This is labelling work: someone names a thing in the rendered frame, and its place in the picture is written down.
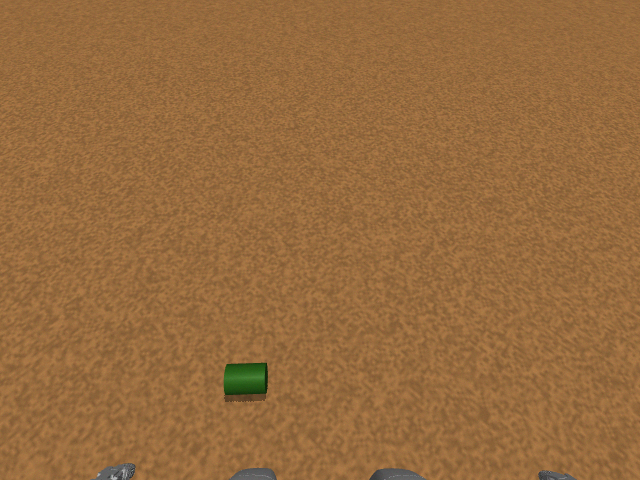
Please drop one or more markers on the can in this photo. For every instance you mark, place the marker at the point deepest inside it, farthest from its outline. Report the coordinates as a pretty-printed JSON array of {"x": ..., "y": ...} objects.
[{"x": 245, "y": 378}]

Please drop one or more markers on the left robot hand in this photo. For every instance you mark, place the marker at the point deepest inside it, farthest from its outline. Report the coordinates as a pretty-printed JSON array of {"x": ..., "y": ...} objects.
[{"x": 119, "y": 472}]

